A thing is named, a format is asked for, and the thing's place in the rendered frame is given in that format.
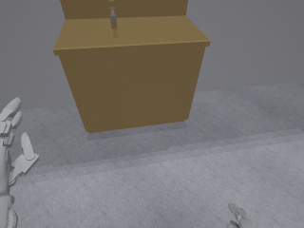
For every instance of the tap lever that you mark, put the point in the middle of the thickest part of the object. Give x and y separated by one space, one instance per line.
113 16

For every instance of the right robot hand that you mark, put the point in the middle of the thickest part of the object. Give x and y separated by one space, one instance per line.
241 217

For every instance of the counter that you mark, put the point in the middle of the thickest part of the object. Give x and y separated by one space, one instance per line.
139 70

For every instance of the left robot hand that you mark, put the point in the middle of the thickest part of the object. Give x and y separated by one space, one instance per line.
10 118

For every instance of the robot left forearm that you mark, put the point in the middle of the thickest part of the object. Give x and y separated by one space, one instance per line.
8 217

